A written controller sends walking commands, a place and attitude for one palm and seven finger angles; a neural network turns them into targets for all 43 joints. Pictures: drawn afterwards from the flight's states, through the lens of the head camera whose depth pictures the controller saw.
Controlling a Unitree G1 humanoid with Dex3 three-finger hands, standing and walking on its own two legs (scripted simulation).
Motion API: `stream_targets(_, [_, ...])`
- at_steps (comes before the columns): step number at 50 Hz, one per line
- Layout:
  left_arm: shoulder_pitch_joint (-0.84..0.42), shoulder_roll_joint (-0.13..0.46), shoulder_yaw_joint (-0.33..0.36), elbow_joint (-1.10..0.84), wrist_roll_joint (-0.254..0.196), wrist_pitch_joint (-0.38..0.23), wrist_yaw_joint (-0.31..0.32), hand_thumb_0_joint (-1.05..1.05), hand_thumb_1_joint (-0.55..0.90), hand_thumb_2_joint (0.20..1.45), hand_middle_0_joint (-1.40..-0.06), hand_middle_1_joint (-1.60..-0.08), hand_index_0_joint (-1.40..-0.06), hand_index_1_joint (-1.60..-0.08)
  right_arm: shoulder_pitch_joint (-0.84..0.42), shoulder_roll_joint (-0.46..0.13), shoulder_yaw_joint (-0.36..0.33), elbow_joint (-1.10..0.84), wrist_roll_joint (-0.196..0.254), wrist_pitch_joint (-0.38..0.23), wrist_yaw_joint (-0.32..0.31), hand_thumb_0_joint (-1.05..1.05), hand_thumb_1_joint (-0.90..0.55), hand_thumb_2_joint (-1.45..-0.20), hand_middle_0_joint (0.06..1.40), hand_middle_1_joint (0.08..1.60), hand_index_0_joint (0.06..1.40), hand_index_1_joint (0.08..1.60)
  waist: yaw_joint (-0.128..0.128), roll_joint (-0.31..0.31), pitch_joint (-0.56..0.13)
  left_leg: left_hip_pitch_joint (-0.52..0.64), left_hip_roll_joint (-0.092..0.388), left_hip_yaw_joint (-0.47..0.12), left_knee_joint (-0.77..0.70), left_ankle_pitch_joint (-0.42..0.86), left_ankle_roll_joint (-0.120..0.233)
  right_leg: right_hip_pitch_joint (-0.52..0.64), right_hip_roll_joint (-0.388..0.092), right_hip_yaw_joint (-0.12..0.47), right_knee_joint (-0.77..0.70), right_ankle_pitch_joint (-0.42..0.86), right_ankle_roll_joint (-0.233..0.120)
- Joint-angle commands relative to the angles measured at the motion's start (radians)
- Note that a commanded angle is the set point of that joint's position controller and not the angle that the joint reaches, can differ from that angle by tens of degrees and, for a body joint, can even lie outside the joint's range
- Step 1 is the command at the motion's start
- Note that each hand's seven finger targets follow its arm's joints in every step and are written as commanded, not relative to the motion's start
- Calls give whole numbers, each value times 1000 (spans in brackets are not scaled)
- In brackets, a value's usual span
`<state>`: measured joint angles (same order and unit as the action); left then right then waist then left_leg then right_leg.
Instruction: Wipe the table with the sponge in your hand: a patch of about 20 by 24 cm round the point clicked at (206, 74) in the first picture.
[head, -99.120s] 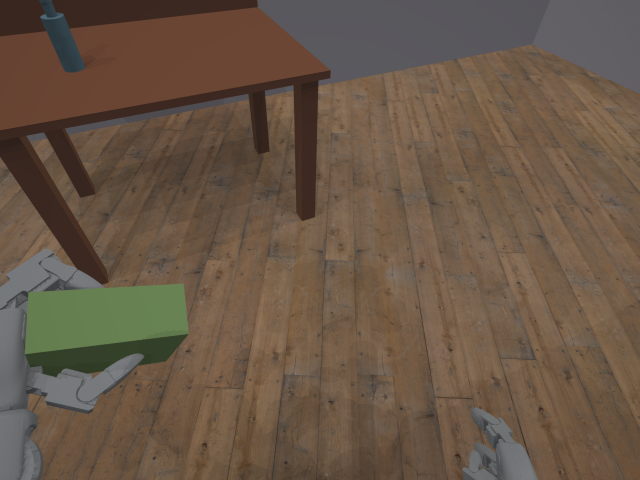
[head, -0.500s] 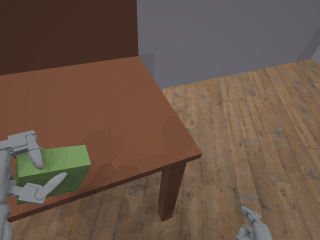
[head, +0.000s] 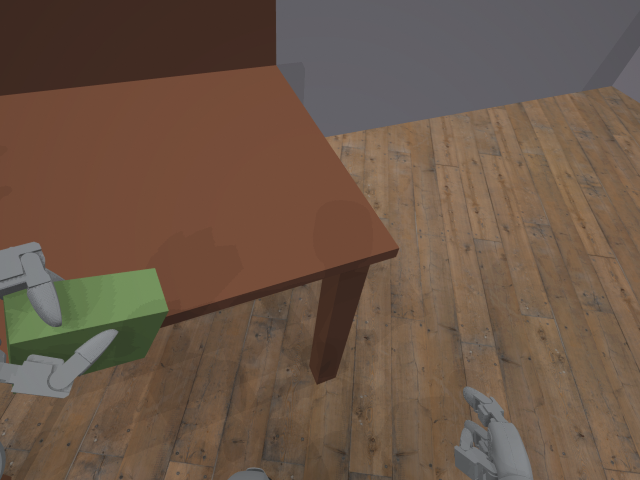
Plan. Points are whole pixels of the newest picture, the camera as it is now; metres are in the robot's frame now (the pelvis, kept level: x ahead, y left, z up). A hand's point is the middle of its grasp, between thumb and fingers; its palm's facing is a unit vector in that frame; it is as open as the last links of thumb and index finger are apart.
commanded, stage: step back with the hand held close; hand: left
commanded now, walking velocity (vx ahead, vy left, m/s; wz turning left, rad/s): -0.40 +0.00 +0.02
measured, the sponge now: (108, 324) +0.23 +0.24 +0.11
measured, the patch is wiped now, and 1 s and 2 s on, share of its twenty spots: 1.00 1.00 1.00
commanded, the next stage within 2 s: stop stepping back and stand still in 0.04 s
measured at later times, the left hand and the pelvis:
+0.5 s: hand out of the picture +0.03 +0.24 +0.15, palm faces +0.44 -0.81 -0.38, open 6.7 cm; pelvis -0.17 -0.02 +0.00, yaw +1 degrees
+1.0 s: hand out of the picture -0.03 +0.21 +0.18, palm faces +0.39 -0.84 -0.38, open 6.7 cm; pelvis -0.25 -0.03 +0.01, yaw +1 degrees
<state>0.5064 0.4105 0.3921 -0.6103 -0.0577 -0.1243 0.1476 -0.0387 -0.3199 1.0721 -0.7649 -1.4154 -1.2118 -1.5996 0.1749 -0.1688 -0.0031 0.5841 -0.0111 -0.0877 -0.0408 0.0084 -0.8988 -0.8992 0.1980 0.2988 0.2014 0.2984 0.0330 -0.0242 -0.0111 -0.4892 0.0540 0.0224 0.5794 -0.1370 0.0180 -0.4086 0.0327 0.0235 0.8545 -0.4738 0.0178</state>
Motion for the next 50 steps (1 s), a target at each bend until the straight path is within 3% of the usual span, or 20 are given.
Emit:
stream_targets(1, [-109, 59, -10, -223, -3, -66, 11, 0, 100, 1300, -1200, -1600, -1200, -1600, -47, -159, -44, -100, 8, -77, -10, 0, -900, -900, 200, 300, 200, 300, -25, 255, -228, 346, 218, -224, -181, 313, 71, 2, -10, 17, -207, 47, 2])
stream_targets(5, [-93, 92, 28, -143, -2, -78, -3, 0, 100, 1300, -1200, -1600, -1200, -1600, -63, -152, -40, -98, 12, -66, -17, 0, -900, -900, 200, 300, 200, 300, -18, 177, -208, 242, 146, -167, -112, 24, 23, 134, -22, -9, -494, 259, -15])
stream_targets(8, [-65, 154, 51, -145, -10, -93, -5, 0, 100, 1300, -1200, -1600, -1200, -1600, -68, -145, -74, -130, 48, -51, -28, 0, -900, -900, 200, 300, 200, 300, -32, -327, -159, 152, -89, -19, 566, -325, -62, -84, -376, 230, -626, 426, -195])
stream_targets(11, [-22, 163, 92, -122, -22, -39, -13, 0, 100, 1300, -1200, -1600, -1200, -1600, -86, -116, -30, -172, 49, -4, -25, 0, -900, -900, 200, 300, 200, 300, -76, -152, -123, 52, -2, -120, 669, -286, -34, -123, -357, 126, -515, 446, -179])
stream_targets(16, [-110, 157, 85, -32, -1, -62, 2, 0, 100, 1300, -1200, -1600, -1200, -1600, -59, -176, -37, -145, 38, -7, -38, 0, -900, -900, 200, 300, 200, 300, -62, 6, -77, 188, 2, -45, 0, -266, 19, -82, -243, 77, -375, 215, -84])
stream_targets(19, [-101, 155, 83, -146, -14, -77, 3, 0, 100, 1300, -1200, -1600, -1200, -1600, -11, -213, -61, -172, 36, -48, -39, 0, -900, -900, 200, 300, 200, 300, -52, 338, -129, 339, 154, -197, -278, -76, 88, -88, -43, -45, 4, 144, -23])
stream_targets(20, [-100, 153, 77, -196, -4, -77, -7, 0, 100, 1300, -1200, -1600, -1200, -1600, -5, -196, -64, -171, 46, -56, -30, 0, -900, -900, 200, 300, 200, 300, -44, 356, -163, 419, 191, -179, -231, 149, 106, -198, -15, -81, 137, 20, -9])
stream_targets(23, [-158, 123, 36, -216, 15, -74, 1, 0, 100, 1300, -1200, -1600, -1200, -1600, -18, -172, -49, -108, 33, -95, -5, 0, -900, -900, 200, 300, 200, 300, -66, 276, -35, 251, 261, -333, -272, -46, 198, -260, -105, 25, 204, 25, -7])
stream_targets(28, [-202, 102, 14, 13, 17, -46, -10, 0, 100, 1300, -1200, -1600, -1200, -1600, -40, -202, -33, -86, 30, -95, -18, 0, -900, -900, 200, 300, 200, 300, -14, 96, 1, -77, 123, -108, -56, -503, 86, 265, -40, -93, -280, 171, -16])
stream_targets(29, [-205, 123, 24, 49, 27, -40, -14, 0, 100, 1300, -1200, -1600, -1200, -1600, -41, -197, -32, -80, 30, -83, -22, 0, -900, -900, 200, 300, 200, 300, -21, -25, 9, -100, 27, -13, 161, -513, 66, 256, -68, -55, -386, 167, -39])
stream_targets(30, [-221, 130, 24, 54, 19, -39, -20, 0, 100, 1300, -1200, -1600, -1200, -1600, -69, -181, -42, -93, 35, -65, -24, 0, -900, -900, 200, 300, 200, 300, -23, -270, 7, -155, -64, 62, 483, -517, 36, 177, -235, 249, -568, -87, -111])
stream_targets(31, [-265, 146, 26, 23, 5, -40, -31, 0, 100, 1300, -1200, -1600, -1200, -1600, -100, -184, -43, -110, 40, -66, -28, 0, -900, -900, 200, 300, 200, 300, -39, -320, 21, -152, -73, -26, 699, -400, 24, 24, -368, 525, -727, -239, -165])
stream_targets(35, [-227, 165, 53, -65, -3, -73, -47, 0, 100, 1300, -1200, -1600, -1200, -1600, -67, -147, -30, -76, 36, -33, -9, 0, -900, -900, 200, 300, 200, 300, -74, -100, -31, 79, 29, -47, 587, -241, 19, -217, -334, 292, -682, -267, -173])
stream_targets(38, [-150, 148, 46, -116, -7, -62, -18, 0, 100, 1300, -1200, -1600, -1200, -1600, -84, -117, 0, -95, 28, -41, -25, 0, -900, -900, 200, 300, 200, 300, -61, -89, -89, 278, -9, 63, 233, -314, 43, -245, -265, 119, -626, -288, -137])
stream_targets(40, [-143, 149, 39, -162, -6, -61, 1, 0, 100, 1300, -1200, -1600, -1200, -1600, -71, -137, 6, -114, 21, -64, -43, 0, -900, -900, 200, 300, 200, 300, -63, 64, -108, 333, -29, 80, -65, -349, 53, -146, -205, 61, -462, -249, -118])
stream_targets(41, [-169, 146, 40, -180, -5, -64, 9, 0, 100, 1300, -1200, -1600, -1200, -1600, -53, -162, 3, -119, 15, -73, -47, 0, -900, -900, 200, 300, 200, 300, -71, 228, -107, 307, 28, -69, -237, -477, 88, -122, -117, -12, -218, -194, -83])
stream_targets(42, [-207, 144, 46, -201, 3, -71, 17, 0, 100, 1300, -1200, -1600, -1200, -1600, -55, -184, -5, -126, 17, -85, -42, 0, -900, -900, 200, 300, 200, 300, -68, 457, -77, 297, 226, -384, -395, -632, 165, -216, 5, -132, 131, -97, -20])
stream_targets(43, [-268, 168, 67, -197, 26, -75, 18, 0, 100, 1300, -1200, -1600, -1200, -1600, -65, -169, -17, -133, 26, -104, -34, 0, -900, -900, 200, 300, 200, 300, -61, 390, -25, 178, 299, -440, -436, -518, 230, -256, -30, -20, 341, -22, -19])
stream_targets(46, [-151, 140, 61, -49, 25, -53, 5, 0, 100, 1300, -1200, -1600, -1200, -1600, -9, -157, -31, -93, 45, -98, -2, 0, -900, -900, 200, 300, 200, 300, -62, 158, -32, 255, 246, -320, -329, -333, 200, -332, -87, -2, 381, 67, -11])
stream_targets(50, [-114, 98, 24, -36, 8, -56, -6, 0, 100, 1300, -1200, -1600, -1200, -1600, -30, -164, -21, -104, 42, -86, -8, 0, -900, -900, 200, 300, 200, 300, -55, 202, 30, 128, 202, -210, -321, -384, 138, -78, -93, -66, -51, 78, -15])
